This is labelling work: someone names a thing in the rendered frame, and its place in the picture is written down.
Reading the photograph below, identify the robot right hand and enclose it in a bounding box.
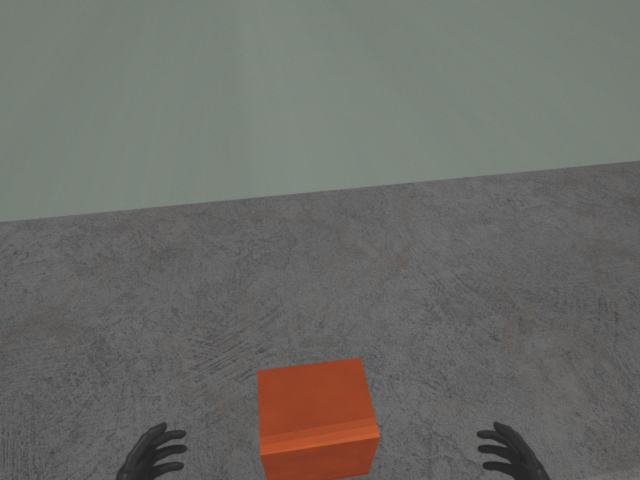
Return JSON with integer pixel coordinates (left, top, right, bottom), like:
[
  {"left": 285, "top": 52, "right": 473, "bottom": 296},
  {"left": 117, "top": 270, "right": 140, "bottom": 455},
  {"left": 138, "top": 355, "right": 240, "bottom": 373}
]
[{"left": 477, "top": 422, "right": 551, "bottom": 480}]

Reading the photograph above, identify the carton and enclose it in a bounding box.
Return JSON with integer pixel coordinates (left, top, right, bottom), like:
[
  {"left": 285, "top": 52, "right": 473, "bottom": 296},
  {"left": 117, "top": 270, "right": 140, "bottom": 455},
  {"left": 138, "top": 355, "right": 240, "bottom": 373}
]
[{"left": 257, "top": 357, "right": 380, "bottom": 480}]

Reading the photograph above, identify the robot left hand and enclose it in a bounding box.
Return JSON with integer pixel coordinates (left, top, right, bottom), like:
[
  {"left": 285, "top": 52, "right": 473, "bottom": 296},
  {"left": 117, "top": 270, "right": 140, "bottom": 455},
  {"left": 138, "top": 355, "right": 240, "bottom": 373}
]
[{"left": 115, "top": 422, "right": 187, "bottom": 480}]

